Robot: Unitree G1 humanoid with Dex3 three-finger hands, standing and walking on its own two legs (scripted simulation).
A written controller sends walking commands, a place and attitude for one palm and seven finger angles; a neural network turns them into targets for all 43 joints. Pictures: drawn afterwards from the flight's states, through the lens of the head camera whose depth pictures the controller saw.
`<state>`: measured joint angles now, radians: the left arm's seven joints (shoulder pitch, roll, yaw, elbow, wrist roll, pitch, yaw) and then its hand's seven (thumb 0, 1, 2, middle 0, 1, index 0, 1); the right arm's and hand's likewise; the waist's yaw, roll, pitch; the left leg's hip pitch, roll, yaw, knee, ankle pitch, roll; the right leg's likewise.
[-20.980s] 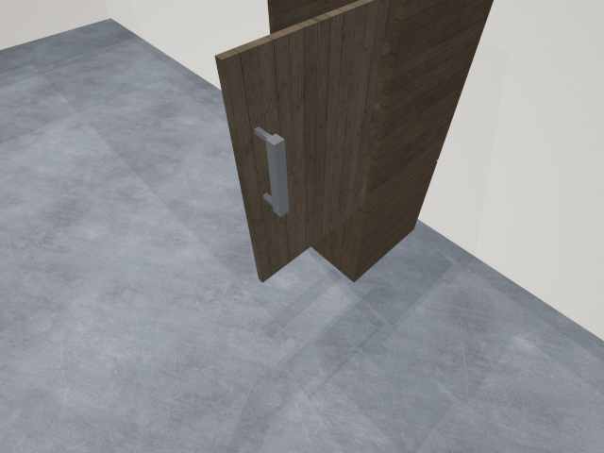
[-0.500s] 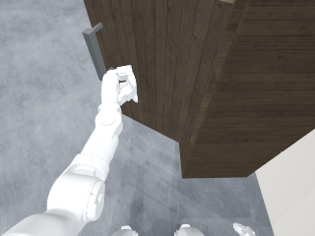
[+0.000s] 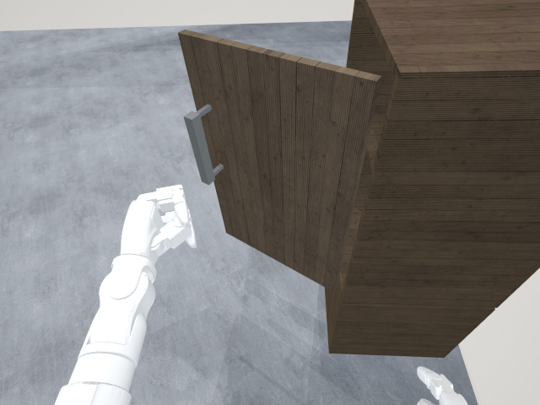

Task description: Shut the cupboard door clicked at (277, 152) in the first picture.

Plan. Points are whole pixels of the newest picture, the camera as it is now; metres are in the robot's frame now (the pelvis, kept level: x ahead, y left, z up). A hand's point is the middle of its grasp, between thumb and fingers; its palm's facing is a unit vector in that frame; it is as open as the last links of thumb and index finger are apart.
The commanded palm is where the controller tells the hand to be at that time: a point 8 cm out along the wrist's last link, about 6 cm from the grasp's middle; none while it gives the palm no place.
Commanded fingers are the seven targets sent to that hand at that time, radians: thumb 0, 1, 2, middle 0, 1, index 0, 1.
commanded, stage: draw the hand back to the body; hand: left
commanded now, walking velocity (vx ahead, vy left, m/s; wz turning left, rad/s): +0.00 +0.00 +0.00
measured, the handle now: (207, 145) +0.62 +0.16 +0.04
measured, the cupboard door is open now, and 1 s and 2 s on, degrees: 59 59 59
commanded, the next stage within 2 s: step back with the hand held close in 1.04 s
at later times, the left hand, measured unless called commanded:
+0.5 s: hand (49, 282) +0.23 +0.26 +0.15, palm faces +0.36 -0.87 -0.34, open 4.8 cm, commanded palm +0.18 +0.30 +0.18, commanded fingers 0.00 0.90 0.90 -0.39 -0.51 -0.39 -0.51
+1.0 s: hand out of the picture +0.19 +0.30 +0.17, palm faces +0.47 -0.79 -0.39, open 7.4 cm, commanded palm +0.14 +0.33 +0.19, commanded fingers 0.00 0.90 0.90 -0.20 -0.30 -0.20 -0.30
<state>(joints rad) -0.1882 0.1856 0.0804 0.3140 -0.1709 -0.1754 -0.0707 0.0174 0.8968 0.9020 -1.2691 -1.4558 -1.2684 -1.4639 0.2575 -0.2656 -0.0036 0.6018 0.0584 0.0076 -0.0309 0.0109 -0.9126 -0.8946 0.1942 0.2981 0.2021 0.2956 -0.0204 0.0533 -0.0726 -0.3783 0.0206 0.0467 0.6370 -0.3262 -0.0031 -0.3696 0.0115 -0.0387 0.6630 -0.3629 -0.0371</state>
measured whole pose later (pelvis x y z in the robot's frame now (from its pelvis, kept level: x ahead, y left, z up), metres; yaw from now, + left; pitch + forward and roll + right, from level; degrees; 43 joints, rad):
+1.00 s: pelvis +0.01 +0.03 +0.02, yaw +1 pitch -4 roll +0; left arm 0.45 0.34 0.32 -0.37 -0.06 -0.07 0.11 0.02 0.89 0.90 -0.22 -0.31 -0.22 -0.32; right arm 0.20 -0.22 0.02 0.64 0.01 -0.07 -0.07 0.01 -0.91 -0.89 0.20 0.30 0.21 0.30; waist 0.07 0.06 0.00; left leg -0.10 -0.02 0.04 0.41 -0.24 0.04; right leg -0.06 -0.02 -0.05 0.39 -0.25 0.01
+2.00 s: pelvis -0.08 +0.04 +0.00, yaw +1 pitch +0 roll -2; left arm 0.52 0.40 0.43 -0.50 -0.02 -0.23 0.16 0.01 0.89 0.90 -0.22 -0.30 -0.22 -0.31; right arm 0.24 -0.22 0.00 0.59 0.00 -0.04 -0.09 0.01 -0.91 -0.89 0.20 0.30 0.21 0.30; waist 0.01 0.01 -0.01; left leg -0.44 0.00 0.03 0.65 -0.24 0.06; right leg -0.38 -0.01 -0.06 0.58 -0.21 0.02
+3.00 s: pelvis -0.21 +0.06 -0.01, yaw -4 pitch -1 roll -4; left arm 0.64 0.52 0.48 -0.58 -0.08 -0.22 0.14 0.01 0.88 0.90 -0.22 -0.30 -0.22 -0.31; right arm 0.31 -0.23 -0.01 0.64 -0.01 -0.04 -0.09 0.01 -0.91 -0.89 0.20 0.30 0.21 0.30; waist -0.01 -0.02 -0.11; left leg -0.53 0.03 0.01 0.73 -0.28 -0.03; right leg -0.11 -0.01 0.01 0.58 -0.46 0.01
